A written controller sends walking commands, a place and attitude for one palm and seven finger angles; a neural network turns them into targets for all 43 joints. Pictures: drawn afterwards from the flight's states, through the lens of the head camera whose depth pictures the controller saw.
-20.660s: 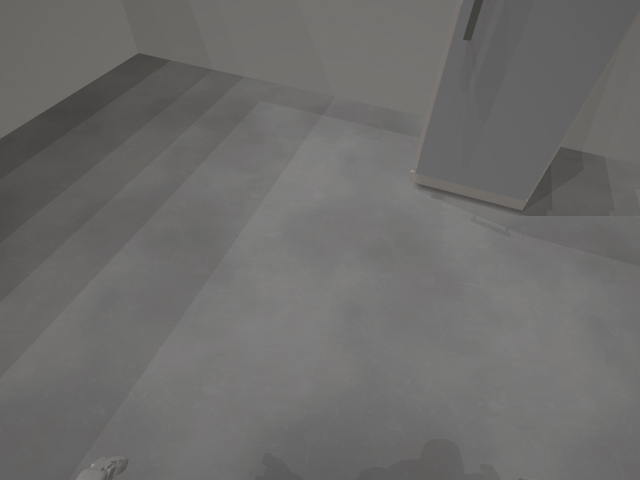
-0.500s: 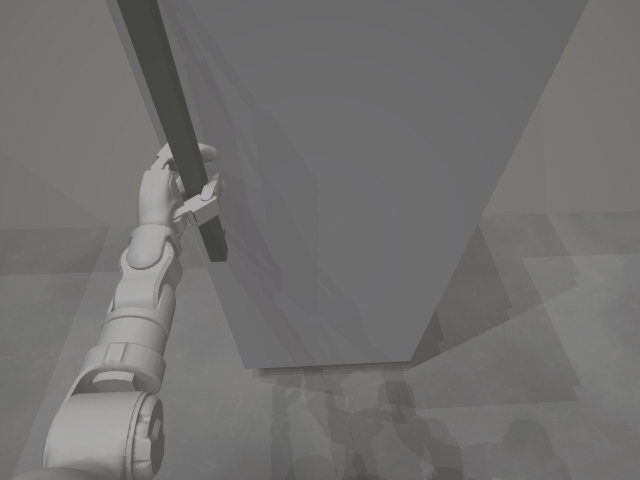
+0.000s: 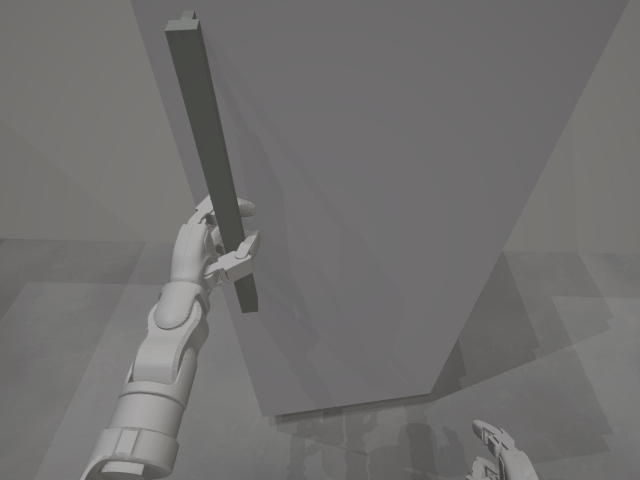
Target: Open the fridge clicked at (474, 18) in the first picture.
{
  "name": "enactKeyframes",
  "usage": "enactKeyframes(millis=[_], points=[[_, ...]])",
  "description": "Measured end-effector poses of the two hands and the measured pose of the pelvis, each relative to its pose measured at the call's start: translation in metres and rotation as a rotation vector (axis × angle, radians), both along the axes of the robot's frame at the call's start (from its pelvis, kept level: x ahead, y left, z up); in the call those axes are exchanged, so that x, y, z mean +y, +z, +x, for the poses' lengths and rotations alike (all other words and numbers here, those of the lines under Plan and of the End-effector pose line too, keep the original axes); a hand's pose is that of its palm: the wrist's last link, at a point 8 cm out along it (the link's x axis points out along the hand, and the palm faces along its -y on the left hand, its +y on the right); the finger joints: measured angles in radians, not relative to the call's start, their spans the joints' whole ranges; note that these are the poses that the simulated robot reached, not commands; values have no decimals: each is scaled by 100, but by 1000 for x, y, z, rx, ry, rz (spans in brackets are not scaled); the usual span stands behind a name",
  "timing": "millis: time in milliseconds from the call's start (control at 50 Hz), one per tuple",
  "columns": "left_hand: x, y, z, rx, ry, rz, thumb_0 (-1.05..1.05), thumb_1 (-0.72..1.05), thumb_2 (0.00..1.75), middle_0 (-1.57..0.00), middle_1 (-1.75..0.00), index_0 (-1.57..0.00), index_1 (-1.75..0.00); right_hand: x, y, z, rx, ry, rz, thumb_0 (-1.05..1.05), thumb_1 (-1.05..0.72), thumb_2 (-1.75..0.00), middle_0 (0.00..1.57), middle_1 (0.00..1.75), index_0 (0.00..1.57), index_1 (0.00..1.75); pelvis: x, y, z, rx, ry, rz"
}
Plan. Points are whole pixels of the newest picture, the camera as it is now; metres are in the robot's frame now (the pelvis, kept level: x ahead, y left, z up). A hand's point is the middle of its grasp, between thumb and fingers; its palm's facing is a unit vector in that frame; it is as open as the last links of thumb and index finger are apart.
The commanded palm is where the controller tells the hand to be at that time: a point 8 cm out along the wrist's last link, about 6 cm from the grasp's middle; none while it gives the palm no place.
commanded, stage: walk backward, drawing the door open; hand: left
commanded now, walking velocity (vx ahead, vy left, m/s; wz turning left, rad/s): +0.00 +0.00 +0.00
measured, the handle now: (227, 199) +0.41 +0.14 +0.16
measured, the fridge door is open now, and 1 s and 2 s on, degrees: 10 38 70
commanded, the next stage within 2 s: stop walking and hold the door back in 1.82 s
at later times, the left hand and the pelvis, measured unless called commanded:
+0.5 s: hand (265, 336) +0.25 +0.07 +0.11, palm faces -0.03 -0.99 -0.12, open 6.9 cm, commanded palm +0.22 +0.13 +0.11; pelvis -0.07 -0.01 +0.01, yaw +0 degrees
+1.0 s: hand (332, 424) +0.16 +0.00 +0.11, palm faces +0.17 -0.97 -0.16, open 7.2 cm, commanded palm +0.13 +0.05 +0.11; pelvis -0.11 -0.15 -0.01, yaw +17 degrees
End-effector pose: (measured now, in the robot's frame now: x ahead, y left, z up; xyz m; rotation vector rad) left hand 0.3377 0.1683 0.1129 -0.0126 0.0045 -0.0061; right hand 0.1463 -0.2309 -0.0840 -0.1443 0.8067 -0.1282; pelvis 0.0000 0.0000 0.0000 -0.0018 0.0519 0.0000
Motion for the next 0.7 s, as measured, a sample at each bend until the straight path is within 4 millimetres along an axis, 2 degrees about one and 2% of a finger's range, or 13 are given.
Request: enactKeyframes(millis=[100,180,420,580,700], points=[[-5,2,-23,-23,-19,73,1,63,70,-36,-139,-35,-137,4,6,1,-32,4,-11,1,-91,-90,20,30,20,30,-1,2,-8,-34,1,-6],[-11,2,-40,-39,-18,103,-1,62,69,-37,-137,-34,-138,4,6,-5,1,-9,-35,1,-91,-90,20,30,20,30,1,5,-16,-44,-4,-8],[-31,3,-90,-38,-34,128,-2,64,68,-30,-132,-24,-135,3,6,-48,30,-49,-16,1,-91,-90,20,30,20,30,-2,9,-54,-63,-10,3],[-50,2,-124,-41,-10,137,-2,65,69,-27,-130,-20,-132,-8,-6,-80,69,-33,8,1,-91,-90,20,30,20,30,-23,7,-78,-60,35,20],[-68,3,-149,-40,41,151,-3,64,70,-27,-128,-19,-131,-30,-23,-89,101,12,24,1,-90,-90,20,30,20,30,-53,3,-91,-65,89,19]])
